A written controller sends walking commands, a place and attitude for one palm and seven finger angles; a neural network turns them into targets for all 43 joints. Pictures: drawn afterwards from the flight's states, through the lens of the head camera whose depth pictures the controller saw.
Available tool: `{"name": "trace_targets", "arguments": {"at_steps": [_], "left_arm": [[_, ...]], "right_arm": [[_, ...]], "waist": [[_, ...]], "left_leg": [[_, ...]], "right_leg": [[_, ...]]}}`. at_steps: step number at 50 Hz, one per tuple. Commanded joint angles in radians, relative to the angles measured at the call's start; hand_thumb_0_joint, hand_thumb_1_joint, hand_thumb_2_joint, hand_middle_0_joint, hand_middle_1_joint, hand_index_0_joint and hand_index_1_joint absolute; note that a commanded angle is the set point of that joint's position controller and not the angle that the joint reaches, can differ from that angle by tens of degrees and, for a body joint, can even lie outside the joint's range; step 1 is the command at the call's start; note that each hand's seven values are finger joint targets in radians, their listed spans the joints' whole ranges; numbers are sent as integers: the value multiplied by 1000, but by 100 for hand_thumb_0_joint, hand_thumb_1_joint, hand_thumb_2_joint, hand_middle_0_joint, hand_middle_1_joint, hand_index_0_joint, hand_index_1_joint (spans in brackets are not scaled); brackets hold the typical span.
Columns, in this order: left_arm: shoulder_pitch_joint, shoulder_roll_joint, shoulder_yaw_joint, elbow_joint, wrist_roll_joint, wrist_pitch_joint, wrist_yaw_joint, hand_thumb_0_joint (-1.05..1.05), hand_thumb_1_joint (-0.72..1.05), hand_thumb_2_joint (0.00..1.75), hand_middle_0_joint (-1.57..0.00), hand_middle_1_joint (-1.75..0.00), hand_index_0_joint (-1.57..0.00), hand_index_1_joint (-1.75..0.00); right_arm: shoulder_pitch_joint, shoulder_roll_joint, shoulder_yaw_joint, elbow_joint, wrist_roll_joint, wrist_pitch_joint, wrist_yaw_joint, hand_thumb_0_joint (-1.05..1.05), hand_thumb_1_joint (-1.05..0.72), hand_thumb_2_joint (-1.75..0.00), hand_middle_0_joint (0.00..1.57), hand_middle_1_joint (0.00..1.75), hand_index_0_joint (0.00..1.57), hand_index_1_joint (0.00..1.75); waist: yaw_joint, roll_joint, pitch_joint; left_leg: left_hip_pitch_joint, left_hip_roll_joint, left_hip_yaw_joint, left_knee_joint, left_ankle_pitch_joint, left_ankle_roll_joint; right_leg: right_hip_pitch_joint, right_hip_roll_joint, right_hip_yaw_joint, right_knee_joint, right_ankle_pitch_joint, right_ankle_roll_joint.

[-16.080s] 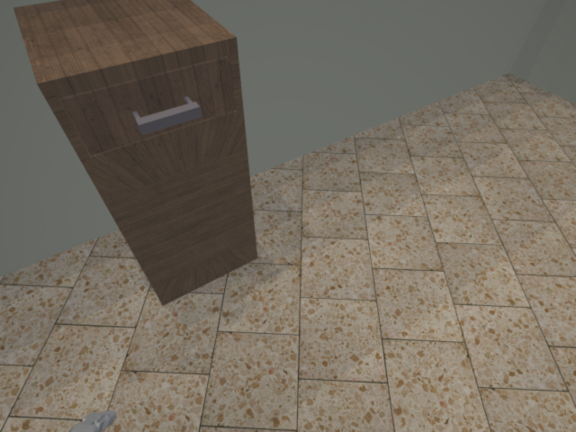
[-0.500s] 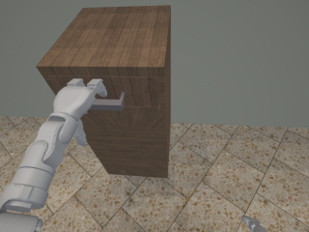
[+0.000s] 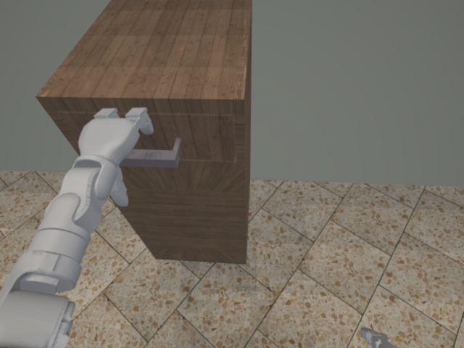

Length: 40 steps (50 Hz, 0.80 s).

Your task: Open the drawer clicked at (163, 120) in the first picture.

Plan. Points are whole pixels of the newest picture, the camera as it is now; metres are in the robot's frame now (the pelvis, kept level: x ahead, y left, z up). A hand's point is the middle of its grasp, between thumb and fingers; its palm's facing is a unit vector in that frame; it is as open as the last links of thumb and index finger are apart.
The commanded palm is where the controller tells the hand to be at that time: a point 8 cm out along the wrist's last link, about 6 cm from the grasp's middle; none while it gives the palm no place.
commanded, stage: move the hooked fingers above the handle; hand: left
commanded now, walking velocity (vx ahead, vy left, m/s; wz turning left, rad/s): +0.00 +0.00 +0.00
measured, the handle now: (148, 149) +0.49 +0.23 +0.02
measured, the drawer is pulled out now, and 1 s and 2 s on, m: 0.00 0.00 0.00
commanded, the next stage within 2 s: none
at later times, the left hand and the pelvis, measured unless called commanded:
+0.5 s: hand (131, 148) +0.44 +0.23 +0.08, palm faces -0.01 -0.01 -1.00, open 13.8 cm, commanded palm +0.42 +0.24 +0.14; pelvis +0.00 -0.01 +0.00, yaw -1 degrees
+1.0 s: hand (130, 145) +0.44 +0.23 +0.08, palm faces +0.00 -0.01 -1.00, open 13.7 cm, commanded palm +0.42 +0.25 +0.14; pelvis -0.01 -0.01 -0.01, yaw -1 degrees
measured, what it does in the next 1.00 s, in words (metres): stands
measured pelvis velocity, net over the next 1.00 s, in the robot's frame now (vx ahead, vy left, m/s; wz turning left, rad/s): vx -0.01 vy -0.01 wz -0.02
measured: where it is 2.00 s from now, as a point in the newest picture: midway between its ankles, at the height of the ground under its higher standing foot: outside the picture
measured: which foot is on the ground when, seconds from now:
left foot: down 0.00-1.00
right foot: down 0.00-1.00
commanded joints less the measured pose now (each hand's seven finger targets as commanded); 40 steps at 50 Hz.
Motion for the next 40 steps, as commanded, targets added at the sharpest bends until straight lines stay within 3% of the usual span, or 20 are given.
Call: {"name": "trace_targets", "arguments": {"at_steps": [1, 5, 6, 7, 11, 12, 16, 18, 21, 26, 28, 30, 31, 32, 33, 34, 37, 39, 40], "left_arm": [[-462, 225, 77, -116, 10, 22, 39, 0, -50, 30, -30, -120, -30, -120], [-540, 165, 2, -126, -4, -2, 6, 0, -50, 30, -30, -120, -30, -120], [-553, 175, 15, -119, -6, -14, -1, 0, -50, 30, -30, -120, -30, -120], [-577, 179, 14, -117, -8, -27, -2, 0, -50, 30, -30, -120, -30, -120], [-591, 276, 115, -32, 0, -63, 22, 0, -50, 30, -30, -120, -30, -120], [-598, 279, 120, -13, 7, -67, 36, 0, -50, 30, -30, -120, -30, -120], [-544, 384, 226, 43, 37, -56, 94, 0, -50, 30, -30, -120, -30, -120], [-533, 350, 199, 32, 43, -40, 109, 0, -50, 30, -30, -120, -30, -120], [-543, 389, 221, 54, 44, -19, 123, 0, -50, 30, -30, -120, -30, -120], [-585, 325, 140, 49, 36, -19, 84, 0, -50, 30, -30, -120, -30, -120], [-607, 243, 61, 33, 22, -34, 57, 0, -50, 30, -30, -120, -30, -120], [-598, 206, 28, 28, 9, -51, 32, 0, -50, 30, -30, -120, -30, -120], [-611, 197, 24, 33, 2, -60, 23, 0, -50, 30, -30, -120, -30, -120], [-627, 190, 14, 22, -2, -72, 20, 0, -50, 30, -30, -120, -30, -120], [-617, 223, 49, 25, 0, -80, 23, 0, -50, 30, -30, -120, -30, -120], [-634, 216, 39, 26, 0, -86, 27, 0, -50, 30, -30, -120, -30, -120], [-642, 360, 161, 66, 19, -91, 68, 0, -50, 30, -30, -120, -30, -120], [-637, 407, 204, 97, 37, -77, 100, 0, -50, 30, -30, -120, -30, -120], [-647, 410, 201, 97, 49, -68, 116, 0, -50, 30, -30, -120, -30, -120]], "right_arm": [[18, -129, -51, -95, 5, -24, -9, 0, -90, -90, 20, 30, 20, 30], [40, -129, -59, -94, 0, -23, -14, 0, -90, -90, 20, 30, 20, 30], [51, -129, -62, -90, -1, -21, -16, 0, -90, -90, 20, 30, 20, 30], [58, -129, -62, -88, -3, -21, -18, 0, -90, -90, 20, 30, 20, 30], [84, -135, -59, -72, -8, -12, -24, 0, -90, -90, 20, 30, 20, 30], [86, -130, -57, -71, -6, -12, -22, 0, -90, -90, 20, 30, 20, 30], [86, -129, -56, -78, -10, -9, -19, 0, -90, -90, 20, 30, 20, 30], [83, -123, -60, -83, -10, -12, -13, 0, -90, -90, 20, 30, 20, 30], [84, -132, -61, -79, -7, -9, -18, 0, -90, -90, 20, 30, 20, 30], [88, -141, -67, -83, 2, -16, -29, 0, -90, -90, 20, 30, 20, 30], [96, -138, -72, -79, 2, -21, -32, 0, -90, -90, 20, 30, 20, 30], [103, -138, -72, -78, 1, -22, -32, 0, -90, -90, 20, 30, 20, 30], [110, -138, -72, -76, 1, -21, -33, 0, -90, -90, 20, 30, 20, 30], [111, -139, -72, -74, -1, -24, -34, 0, -90, -90, 20, 30, 20, 30], [115, -140, -73, -70, -2, -23, -35, 0, -90, -90, 20, 30, 20, 30], [116, -140, -69, -71, -3, -22, -34, 0, -90, -90, 20, 30, 20, 30], [110, -146, -59, -68, -2, -18, -38, 0, -90, -90, 20, 30, 20, 30], [103, -142, -53, -71, -1, -20, -41, 0, -90, -90, 20, 30, 20, 30], [96, -138, -51, -74, -1, -22, -40, 0, -90, -90, 20, 30, 20, 30]], "waist": [[-35, -38, -362], [-60, -17, -395], [-66, -45, -400], [-65, -28, -401], [-48, -59, -388], [-46, -44, -388], [-4, -31, -433], [-8, -13, -436], [-19, -64, -433], [-59, -54, -432], [-80, -28, -408], [-86, -28, -388], [-98, -77, -372], [-98, -59, -364], [-86, -58, -362], [-88, -55, -358], [-64, -36, -345], [-48, -41, -346], [-43, -15, -350]], "left_leg": [[45, -14, -33, -6, 456, 4], [89, -14, -37, 16, 459, 11], [86, -14, -44, 23, 466, 12], [86, -14, -45, 25, 466, 12], [18, -21, -45, 35, 465, 13], [5, -23, -45, 36, 472, 13], [-57, -24, -33, 36, 491, 8], [-49, -18, -22, 38, 507, 8], [-77, -20, -14, 27, 452, 14], [-46, -20, -10, 15, 367, 25], [-7, -18, -13, 18, 339, 27], [6, -20, -20, 21, 326, 28], [-1, -20, -27, 23, 310, 30], [2, -21, -28, 20, 292, 30], [-1, -22, -31, 22, 290, 29], [-8, -26, -33, 20, 286, 28], [-73, -30, -35, 16, 267, 24], [-113, -30, -29, 15, 266, 21], [-118, -31, -28, 15, 282, 17]], "right_leg": [[235, 39, 27, 9, 325, -38], [200, 38, 32, 11, 327, -35], [198, 41, 31, 13, 325, -35], [194, 39, 32, 16, 328, -35], [216, 40, 33, 37, 357, -37], [211, 39, 33, 46, 365, -39], [272, 40, 37, 69, 399, -41], [264, 38, 37, 70, 420, -38], [290, 39, 43, 58, 401, -32], [262, 36, 49, 28, 327, -25], [211, 36, 47, 13, 287, -25], [187, 38, 47, 6, 265, -26], [182, 39, 45, -1, 248, -24], [164, 37, 47, -3, 229, -23], [163, 38, 47, 1, 223, -26], [163, 37, 47, 2, 222, -27], [188, 34, 53, 16, 207, -31], [204, 35, 52, 28, 210, -31], [206, 36, 51, 36, 225, -34]]}}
